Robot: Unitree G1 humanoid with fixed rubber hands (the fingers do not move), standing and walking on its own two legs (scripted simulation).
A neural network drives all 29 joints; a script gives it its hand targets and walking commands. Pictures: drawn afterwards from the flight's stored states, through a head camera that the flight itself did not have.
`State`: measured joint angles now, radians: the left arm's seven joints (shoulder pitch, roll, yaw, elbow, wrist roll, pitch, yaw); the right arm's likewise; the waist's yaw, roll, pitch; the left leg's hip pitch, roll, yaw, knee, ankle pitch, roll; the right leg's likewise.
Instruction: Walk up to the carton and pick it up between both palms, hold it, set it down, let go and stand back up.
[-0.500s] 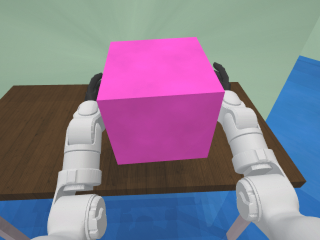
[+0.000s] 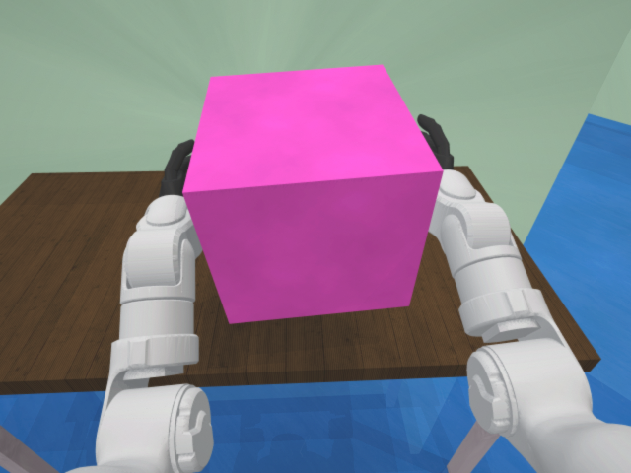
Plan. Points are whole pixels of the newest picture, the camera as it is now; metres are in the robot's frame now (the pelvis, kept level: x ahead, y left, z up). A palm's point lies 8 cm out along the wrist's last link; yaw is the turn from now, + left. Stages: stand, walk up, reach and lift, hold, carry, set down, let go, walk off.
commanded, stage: hold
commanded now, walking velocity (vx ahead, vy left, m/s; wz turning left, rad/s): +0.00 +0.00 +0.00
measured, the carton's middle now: (308, 189) +0.39 -0.01 +0.21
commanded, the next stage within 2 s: none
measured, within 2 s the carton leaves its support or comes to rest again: neither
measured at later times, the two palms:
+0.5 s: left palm (173, 199) +0.37 +0.15 +0.22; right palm (435, 166) +0.38 -0.16 +0.24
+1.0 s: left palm (173, 199) +0.36 +0.15 +0.22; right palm (436, 168) +0.37 -0.16 +0.24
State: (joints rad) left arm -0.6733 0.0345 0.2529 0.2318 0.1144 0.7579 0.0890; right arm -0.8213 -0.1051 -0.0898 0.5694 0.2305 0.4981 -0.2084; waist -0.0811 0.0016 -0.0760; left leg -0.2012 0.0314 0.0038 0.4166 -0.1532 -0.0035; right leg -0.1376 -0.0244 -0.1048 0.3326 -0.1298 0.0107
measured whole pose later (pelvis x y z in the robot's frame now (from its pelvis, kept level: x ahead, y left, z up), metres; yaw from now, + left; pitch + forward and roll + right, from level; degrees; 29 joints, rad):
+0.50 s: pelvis +0.00 -0.01 +0.00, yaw +0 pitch -4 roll -1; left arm -0.67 0.04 0.28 0.19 0.13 0.82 0.07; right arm -0.85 -0.11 -0.06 0.56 0.26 0.55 -0.23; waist -0.08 0.00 -0.10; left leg -0.20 0.04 0.00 0.42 -0.16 -0.01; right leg -0.13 -0.02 -0.11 0.34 -0.14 0.00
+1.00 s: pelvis +0.00 -0.01 +0.00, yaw +0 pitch -4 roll -1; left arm -0.66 0.03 0.28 0.15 0.13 0.84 0.06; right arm -0.83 -0.11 -0.06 0.51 0.27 0.57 -0.24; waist -0.08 0.01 -0.09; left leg -0.20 0.04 0.00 0.43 -0.17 -0.01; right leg -0.14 -0.02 -0.11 0.35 -0.15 0.00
